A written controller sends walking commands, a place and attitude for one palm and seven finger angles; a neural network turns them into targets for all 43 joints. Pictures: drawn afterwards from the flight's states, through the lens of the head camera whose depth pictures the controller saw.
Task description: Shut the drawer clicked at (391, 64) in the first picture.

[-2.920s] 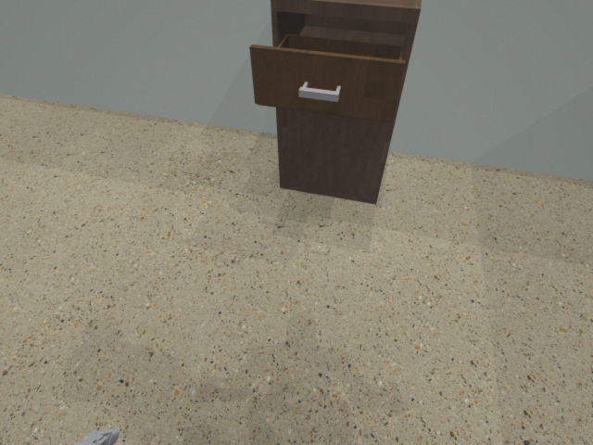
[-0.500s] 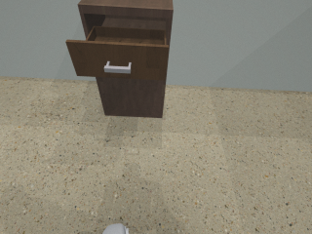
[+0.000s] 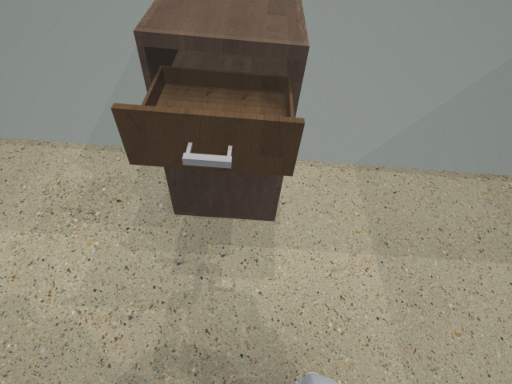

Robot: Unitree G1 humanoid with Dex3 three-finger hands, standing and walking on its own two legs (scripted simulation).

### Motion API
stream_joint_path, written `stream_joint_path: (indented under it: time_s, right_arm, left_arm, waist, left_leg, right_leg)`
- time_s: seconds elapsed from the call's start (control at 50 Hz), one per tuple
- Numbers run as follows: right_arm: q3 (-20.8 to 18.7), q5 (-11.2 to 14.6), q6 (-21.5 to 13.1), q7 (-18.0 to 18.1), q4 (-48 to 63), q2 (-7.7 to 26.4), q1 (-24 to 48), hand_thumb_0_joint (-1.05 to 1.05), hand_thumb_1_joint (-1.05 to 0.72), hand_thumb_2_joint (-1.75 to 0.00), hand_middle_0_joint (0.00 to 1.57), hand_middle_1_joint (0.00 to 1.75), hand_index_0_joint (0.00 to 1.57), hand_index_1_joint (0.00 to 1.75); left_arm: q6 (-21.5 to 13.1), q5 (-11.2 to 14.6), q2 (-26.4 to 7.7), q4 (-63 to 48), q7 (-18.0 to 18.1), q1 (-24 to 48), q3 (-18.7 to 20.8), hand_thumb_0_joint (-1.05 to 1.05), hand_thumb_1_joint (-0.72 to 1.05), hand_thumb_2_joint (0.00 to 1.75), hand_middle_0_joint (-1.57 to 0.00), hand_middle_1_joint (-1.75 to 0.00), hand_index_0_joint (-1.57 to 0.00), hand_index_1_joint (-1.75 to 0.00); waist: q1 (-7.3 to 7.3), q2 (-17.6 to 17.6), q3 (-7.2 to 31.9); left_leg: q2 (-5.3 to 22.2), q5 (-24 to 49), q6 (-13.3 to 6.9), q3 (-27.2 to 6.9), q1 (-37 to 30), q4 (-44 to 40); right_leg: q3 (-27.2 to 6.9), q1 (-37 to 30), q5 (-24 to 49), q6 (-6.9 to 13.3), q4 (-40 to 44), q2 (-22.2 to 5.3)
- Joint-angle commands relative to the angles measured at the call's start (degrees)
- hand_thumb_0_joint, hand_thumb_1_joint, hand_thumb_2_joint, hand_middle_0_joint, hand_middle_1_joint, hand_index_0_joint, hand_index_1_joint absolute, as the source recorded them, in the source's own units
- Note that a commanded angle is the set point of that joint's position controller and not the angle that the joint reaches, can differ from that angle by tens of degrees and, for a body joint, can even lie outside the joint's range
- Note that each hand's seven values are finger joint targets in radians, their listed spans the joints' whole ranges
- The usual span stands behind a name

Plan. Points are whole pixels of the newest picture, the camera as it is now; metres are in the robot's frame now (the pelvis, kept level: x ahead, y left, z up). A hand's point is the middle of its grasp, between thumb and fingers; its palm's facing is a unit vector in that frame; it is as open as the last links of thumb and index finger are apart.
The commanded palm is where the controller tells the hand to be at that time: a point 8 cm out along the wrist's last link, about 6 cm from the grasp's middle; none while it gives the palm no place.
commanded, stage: take the last steps up to it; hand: left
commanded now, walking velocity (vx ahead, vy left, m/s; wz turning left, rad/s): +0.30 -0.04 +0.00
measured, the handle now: (208, 154) +0.62 +0.15 -0.05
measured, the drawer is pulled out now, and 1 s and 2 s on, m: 0.30 0.30 0.30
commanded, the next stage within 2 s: come to a stop and stand still in 0.84 s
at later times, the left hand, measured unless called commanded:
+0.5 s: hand out of the picture +0.14 +0.14 -0.18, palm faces +0.12 -0.98 -0.16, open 7.3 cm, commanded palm none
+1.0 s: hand (190, 282) +0.34 +0.16 -0.18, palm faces +0.04 -0.97 -0.23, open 7.3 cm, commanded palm none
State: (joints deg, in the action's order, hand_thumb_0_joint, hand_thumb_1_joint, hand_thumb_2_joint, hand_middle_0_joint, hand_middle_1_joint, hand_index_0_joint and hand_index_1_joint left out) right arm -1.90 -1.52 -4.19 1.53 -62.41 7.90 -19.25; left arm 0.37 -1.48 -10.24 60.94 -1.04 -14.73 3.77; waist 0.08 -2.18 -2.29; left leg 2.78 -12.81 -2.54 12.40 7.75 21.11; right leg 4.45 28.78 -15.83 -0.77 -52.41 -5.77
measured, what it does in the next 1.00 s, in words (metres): walks ahead: right foot, then left foot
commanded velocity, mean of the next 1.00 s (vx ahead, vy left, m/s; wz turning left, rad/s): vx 0.20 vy -0.01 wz -0.01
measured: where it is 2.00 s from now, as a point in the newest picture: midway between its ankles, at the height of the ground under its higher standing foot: (248, 369)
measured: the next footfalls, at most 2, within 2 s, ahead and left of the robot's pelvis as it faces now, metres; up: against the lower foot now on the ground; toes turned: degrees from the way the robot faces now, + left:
right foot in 0.18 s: +0.16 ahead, -0.15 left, +0.00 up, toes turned -8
left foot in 0.56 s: +0.28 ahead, +0.10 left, +0.00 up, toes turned +11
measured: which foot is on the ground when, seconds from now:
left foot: down 0.00-0.18, up 0.20-0.54, down 0.56-1.00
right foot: up 0.00-0.16, down 0.18-0.58, up 0.60-0.98, down 1.00-1.00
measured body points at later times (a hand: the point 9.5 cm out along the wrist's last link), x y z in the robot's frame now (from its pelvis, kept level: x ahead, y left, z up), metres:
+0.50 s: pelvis +0.15 -0.03 -0.01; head +0.15 -0.02 +0.44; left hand +0.13 +0.20 -0.17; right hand +0.20 -0.27 -0.15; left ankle +0.22 +0.09 -0.72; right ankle +0.12 -0.15 -0.75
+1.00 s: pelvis +0.28 -0.04 -0.02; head +0.30 -0.05 +0.43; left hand +0.34 +0.21 -0.16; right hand +0.23 -0.24 -0.18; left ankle +0.24 +0.09 -0.75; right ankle +0.34 -0.14 -0.75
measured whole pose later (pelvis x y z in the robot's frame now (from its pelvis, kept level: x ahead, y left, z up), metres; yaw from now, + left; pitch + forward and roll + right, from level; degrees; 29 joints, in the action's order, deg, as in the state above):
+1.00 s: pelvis +0.28 -0.04 -0.02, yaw +0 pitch -1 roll +2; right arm -2.1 -1.5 -1.4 0.9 -65.2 6.5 -21.3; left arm -1.1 -1.5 -10.3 59.7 0.0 -11.5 3.5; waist -1.1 -0.7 -2.9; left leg 3.3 -18.8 1.1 10.5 8.1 28.9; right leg 5.6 18.6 -11.4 0.4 -31.2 -4.4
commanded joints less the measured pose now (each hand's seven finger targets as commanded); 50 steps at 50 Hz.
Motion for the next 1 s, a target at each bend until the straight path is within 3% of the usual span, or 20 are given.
stream_joint_path:
  time_s: [0.0, 0.06, 0.12, 0.14, 0.16, 0.18, 0.22, 0.26, 0.3, 0.44, 0.5, 0.52, 0.56, 0.62, 0.7, 0.76, 0.86, 0.92, 0.94, 0.98]
  right_arm:
    - [-1.9, -0.1, 0.0, -0.1, -0.2, 7.8, -6.6, 0.0, -0.9, -0.9, 0.2, 0.3, 0.2, 0.3]
    - [-2.3, -0.4, 0.4, -0.2, -0.9, 8.1, -7.3, 0.0, -0.9, -0.9, 0.2, 0.3, 0.2, 0.3]
    - [-2.0, -0.1, 0.9, -0.3, -1.5, 7.3, -6.1, 0.0, -0.9, -0.9, 0.2, 0.3, 0.2, 0.3]
    - [-1.8, 0.5, 0.7, -0.7, -1.1, 5.8, -5.7, 0.0, -0.9, -0.9, 0.2, 0.3, 0.2, 0.3]
    - [-1.0, 0.9, 0.6, -1.3, 0.6, 2.5, -5.1, 0.0, -0.9, -0.9, 0.2, 0.3, 0.2, 0.3]
    - [-0.9, 0.6, 1.0, -1.2, 2.5, 4.5, -0.9, 0.0, -0.9, -0.9, 0.2, 0.3, 0.2, 0.3]
    - [-2.0, 0.4, 1.5, -1.6, 2.4, 4.3, 0.9, 0.0, -0.9, -0.9, 0.2, 0.3, 0.2, 0.3]
    - [-2.1, -0.1, 2.3, -1.8, 1.2, 2.9, -0.9, 0.0, -0.9, -0.9, 0.2, 0.3, 0.2, 0.3]
    - [-2.1, -0.3, 3.0, -1.9, 0.9, 1.4, -2.9, 0.0, -0.9, -0.9, 0.2, 0.3, 0.2, 0.3]
    - [-1.9, 0.0, 1.9, -3.0, 5.4, 2.1, 5.1, 0.0, -0.9, -0.9, 0.2, 0.3, 0.2, 0.3]
    - [-1.8, 0.0, 1.1, -2.6, 4.2, 3.7, 1.0, 0.0, -0.9, -0.9, 0.2, 0.3, 0.2, 0.3]
    - [-2.1, -0.2, 0.8, -2.1, 2.8, 6.4, -3.0, 0.0, -0.9, -0.9, 0.2, 0.3, 0.2, 0.3]
    - [-4.0, -0.6, 0.8, -1.0, 1.5, 16.3, -13.3, 0.0, -0.9, -0.9, 0.2, 0.3, 0.2, 0.3]
    - [-2.1, -0.2, 0.4, 0.0, 3.1, 9.5, -4.1, 0.0, -0.9, -0.9, 0.2, 0.3, 0.2, 0.3]
    - [-1.1, 0.3, -0.6, 0.3, 3.1, 7.2, -0.3, 0.0, -0.9, -0.9, 0.2, 0.3, 0.2, 0.3]
    - [-1.4, 0.2, -0.2, 0.3, 2.2, 7.2, -1.2, 0.0, -0.9, -0.9, 0.2, 0.3, 0.2, 0.3]
    - [-2.2, -0.1, 1.1, 0.0, 0.9, 7.8, -2.2, 0.0, -0.9, -0.9, 0.2, 0.3, 0.2, 0.3]
    - [-2.2, 0.0, 1.9, -0.1, 0.5, 7.8, -1.0, 0.0, -0.9, -0.9, 0.2, 0.3, 0.2, 0.3]
    - [-1.8, 0.3, 2.0, -0.2, 0.1, 6.1, -1.3, 0.0, -0.9, -0.9, 0.2, 0.3, 0.2, 0.3]
    - [-0.4, 1.0, 2.3, -0.4, 0.7, 1.3, -4.2, 0.0, -0.9, -0.9, 0.2, 0.3, 0.2, 0.3]
  left_arm:
    - [-1.3, -0.1, -0.4, -3.9, -0.1, 4.2, -0.5, 0.0, 0.9, 0.9, -0.2, -0.3, -0.2, -0.3]
    - [-1.8, -0.1, -0.9, -4.6, -0.1, 6.5, -0.4, 0.0, 0.9, 0.9, -0.2, -0.3, -0.2, -0.3]
    - [-2.6, -0.2, -2.6, -1.9, 0.1, -0.6, 0.3, 0.0, 0.9, 0.9, -0.2, -0.3, -0.2, -0.3]
    - [-3.3, -0.3, -5.8, 0.2, 0.5, -7.1, 1.1, 0.0, 0.9, 0.9, -0.2, -0.3, -0.2, -0.3]
    - [-3.7, -0.2, -11.8, 1.8, 1.2, -13.9, 2.3, 0.0, 0.9, 0.9, -0.2, -0.3, -0.2, -0.3]
    - [-3.6, 0.7, -13.5, 2.1, 1.5, -17.4, 2.3, 0.0, 0.9, 0.9, -0.2, -0.3, -0.2, -0.3]
    - [-3.7, 0.6, -9.4, 0.2, 2.1, -9.1, 1.7, 0.0, 0.9, 0.9, -0.2, -0.3, -0.2, -0.3]
    - [-3.9, 0.4, -5.3, -1.3, 2.4, -4.4, 0.7, 0.0, 0.9, 0.9, -0.2, -0.3, -0.2, -0.3]
    - [-4.5, -0.1, -3.6, -2.0, 2.6, -3.1, 0.5, 0.0, 0.9, 0.9, -0.2, -0.3, -0.2, -0.3]
    - [-4.3, -0.2, -7.0, -0.3, 1.9, -6.3, 0.8, 0.0, 0.9, 0.9, -0.2, -0.3, -0.2, -0.3]
    - [-3.6, 0.2, -6.9, 0.1, 1.7, -6.0, 0.9, 0.0, 0.9, 0.9, -0.2, -0.3, -0.2, -0.3]
    - [-3.3, 0.3, -5.4, 0.2, 1.4, -6.7, 0.4, 0.0, 0.9, 0.9, -0.2, -0.3, -0.2, -0.3]
    - [-3.3, 0.4, -1.6, -3.3, 1.0, -5.1, -0.4, 0.0, 0.9, 0.9, -0.2, -0.3, -0.2, -0.3]
    - [-3.1, 0.0, -2.6, -2.2, 0.6, -1.3, 0.1, 0.0, 0.9, 0.9, -0.2, -0.3, -0.2, -0.3]
    - [-1.6, 0.2, -0.7, -0.1, 0.6, -6.0, -0.3, 0.0, 0.9, 0.9, -0.2, -0.3, -0.2, -0.3]
    - [-1.1, 0.1, -0.2, -1.1, 0.7, -3.0, -0.6, 0.0, 0.9, 0.9, -0.2, -0.3, -0.2, -0.3]
    - [-1.1, 0.0, -0.2, -2.8, 0.8, 1.2, -0.5, 0.0, 0.9, 0.9, -0.2, -0.3, -0.2, -0.3]
    - [-1.7, -0.1, -0.8, -1.4, 1.0, -3.0, -0.2, 0.0, 0.9, 0.9, -0.2, -0.3, -0.2, -0.3]
    - [-2.2, -0.2, -2.2, -0.2, 1.4, -6.0, -0.1, 0.0, 0.9, 0.9, -0.2, -0.3, -0.2, -0.3]
    - [-3.1, 0.1, -9.3, 0.8, 2.4, -9.0, 0.5, 0.0, 0.9, 0.9, -0.2, -0.3, -0.2, -0.3]
  waist:
    - [-2.12, 10.1, -2.3]
    - [-2.51, 9.4, -2.4]
    - [1.33, 4.8, 0.7]
    - [4.44, -1.1, 3.8]
    - [6.26, -14.3, 6.1]
    - [7.58, -11.4, 5.8]
    - [4.1, -8.4, 0.4]
    - [0.58, -3.1, -1.5]
    - [-1.7, -3.7, -3.5]
    - [0.59, -5.5, -4.0]
    - [-1.86, -1.5, -2.6]
    - [-3.48, 4.0, -0.9]
    - [-6.61, 21.3, 2.6]
    - [-3.63, 10.3, -2.4]
    - [0.46, 9.8, 1.5]
    - [-0.07, 7.0, -0.7]
    - [-1.03, 10.5, -2.5]
    - [1.41, 7.6, -0.9]
    - [2.7, 3.7, 0.3]
    - [1.9, -11.9, 3.2]
  left_leg:
    - [14.8, 11.4, -6.4, -10.6, -2.3, -9.6]
    - [15.3, 7.4, -6.4, -12.0, -2.1, -7.9]
    - [11.7, 3.8, -3.2, -8.9, 3.3, 2.3]
    - [8.3, 1.1, -1.1, -5.0, 11.0, 13.0]
    - [1.6, -13.6, 1.6, 0.3, 25.2, 28.9]
    - [0.9, -22.4, 1.4, -5.5, 29.4, 40.5]
    - [4.9, -13.3, 1.0, -10.3, 30.9, 47.5]
    - [6.2, -7.1, 2.1, -10.1, 26.1, 44.8]
    - [6.5, -5.3, 3.2, -9.1, 23.1, 40.3]
    - [3.8, -3.4, 3.3, -5.8, 16.5, 19.2]
    - [1.1, 0.8, 3.1, -3.0, 2.9, 8.8]
    - [2.7, -1.0, 2.4, -5.5, -4.4, 5.6]
    - [24.0, -2.7, -7.3, -35.5, -12.7, -7.6]
    - [20.1, -0.7, -7.8, -25.8, -2.4, -9.6]
    - [14.7, 20.3, -6.0, -11.9, -0.7, -8.1]
    - [14.0, 19.4, -6.7, -10.7, 1.0, -8.7]
    - [14.2, 8.8, -7.1, -11.8, 2.2, -8.0]
    - [12.2, 1.3, -4.5, -10.7, 5.6, -1.9]
    - [8.8, -1.7, -2.1, -8.3, 7.6, 3.4]
    - [0.7, -18.6, 3.4, -3.8, 16.3, 17.1]
  right_leg:
    - [1.3, 0.6, 0.5, 0.2, 8.9, -0.4]
    - [2.4, -3.1, -0.7, 0.8, 14.6, 0.8]
    - [4.2, -19.7, 4.2, 1.9, 25.7, 3.3]
    - [-2.4, -31.4, 1.6, 4.0, 28.4, -2.0]
    - [-20.1, -41.2, 0.4, 9.6, 34.5, -15.6]
    - [-28.0, -38.2, 0.0, 13.1, 39.3, -20.0]
    - [-22.7, -27.3, -10.8, 12.4, 42.6, -17.5]
    - [-13.0, -19.4, -3.9, 10.6, 43.1, -13.3]
    - [-7.1, -14.4, 1.0, 10.1, 43.7, -11.9]
    - [-5.5, -16.0, -0.9, 10.1, 41.7, -10.8]
    - [-3.0, -12.2, -2.0, 7.7, 34.3, -7.1]
    - [-0.9, -9.0, -1.2, 6.0, 25.8, -4.3]
    - [3.9, 5.9, -18.7, 2.1, -3.9, 5.0]
    - [-3.7, 8.5, -8.1, 2.4, -15.8, -0.8]
    - [-2.3, 1.3, -1.7, 0.5, -8.2, -1.2]
    - [-0.6, -0.9, -0.9, 0.3, 0.7, -0.9]
    - [1.1, -4.9, -0.4, 0.7, 11.6, 0.5]
    - [3.0, -15.8, 4.0, 0.9, 21.6, 2.8]
    - [0.9, -21.5, 6.9, 0.9, 26.9, 1.6]
    - [-17.9, -28.1, 23.9, 7.3, 34.5, -16.0]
